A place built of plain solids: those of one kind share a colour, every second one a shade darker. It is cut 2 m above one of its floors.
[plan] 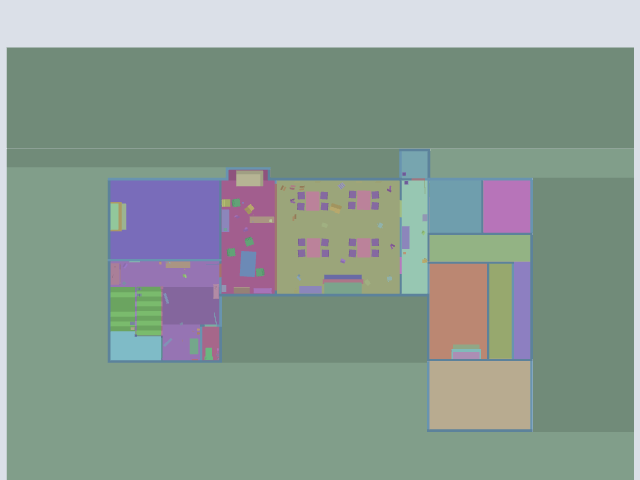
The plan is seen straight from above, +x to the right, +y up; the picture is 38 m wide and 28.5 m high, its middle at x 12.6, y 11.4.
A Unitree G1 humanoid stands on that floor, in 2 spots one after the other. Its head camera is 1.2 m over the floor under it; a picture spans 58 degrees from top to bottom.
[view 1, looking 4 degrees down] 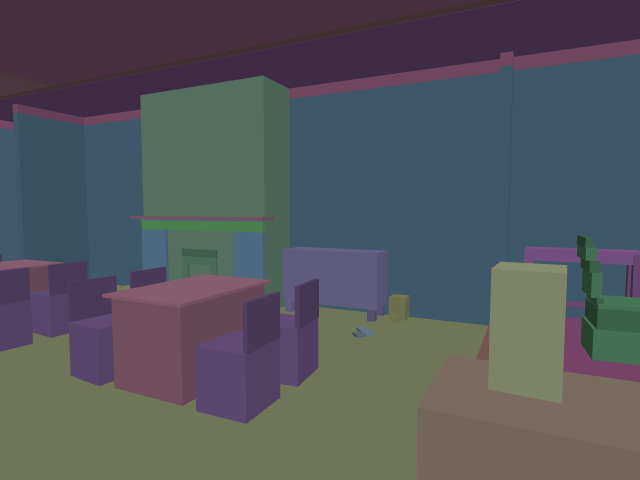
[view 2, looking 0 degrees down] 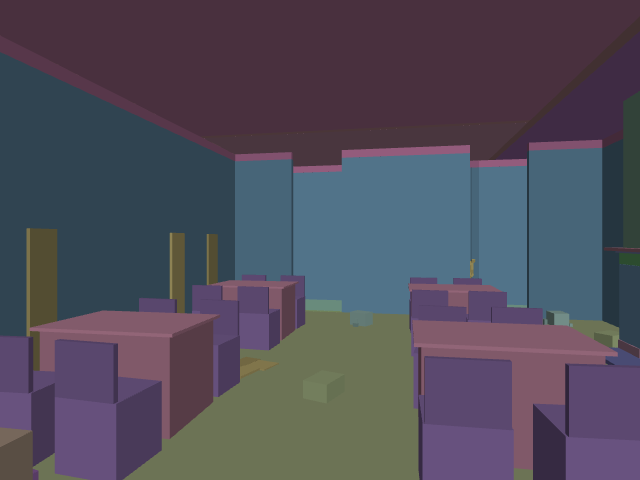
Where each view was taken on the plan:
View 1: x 9.68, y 13.72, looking -64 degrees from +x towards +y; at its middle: wall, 6.16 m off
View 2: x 9.04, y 11.57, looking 11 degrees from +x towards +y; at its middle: wall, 10.13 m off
